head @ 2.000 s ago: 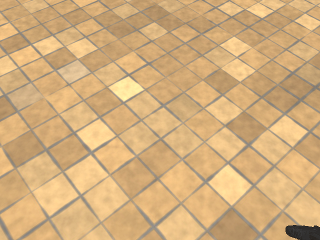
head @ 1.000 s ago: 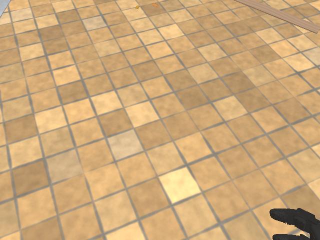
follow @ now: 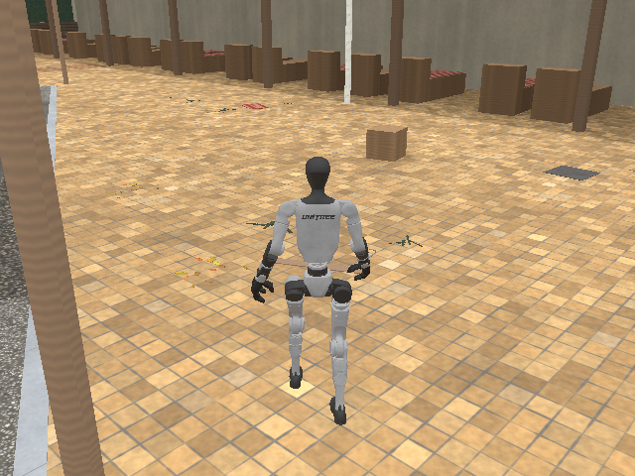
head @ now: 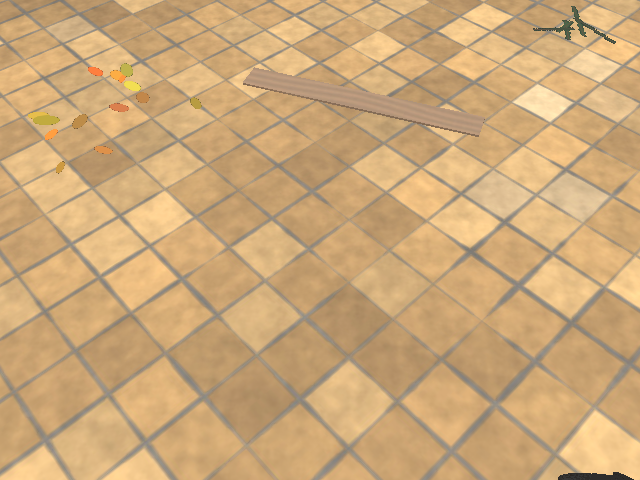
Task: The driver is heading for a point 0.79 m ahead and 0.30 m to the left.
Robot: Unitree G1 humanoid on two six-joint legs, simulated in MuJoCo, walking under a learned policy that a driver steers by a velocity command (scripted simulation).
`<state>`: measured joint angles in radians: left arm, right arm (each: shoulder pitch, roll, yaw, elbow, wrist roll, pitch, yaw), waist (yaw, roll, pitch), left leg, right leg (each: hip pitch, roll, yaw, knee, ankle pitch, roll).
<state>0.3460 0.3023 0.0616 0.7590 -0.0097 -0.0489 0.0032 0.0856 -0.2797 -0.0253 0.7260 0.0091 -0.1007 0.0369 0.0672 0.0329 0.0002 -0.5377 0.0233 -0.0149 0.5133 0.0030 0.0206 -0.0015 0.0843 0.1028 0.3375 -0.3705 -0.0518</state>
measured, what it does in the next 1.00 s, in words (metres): walks ahead, turning left: left foot, then right foot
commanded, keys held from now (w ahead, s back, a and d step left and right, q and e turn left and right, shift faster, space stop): w+q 1.00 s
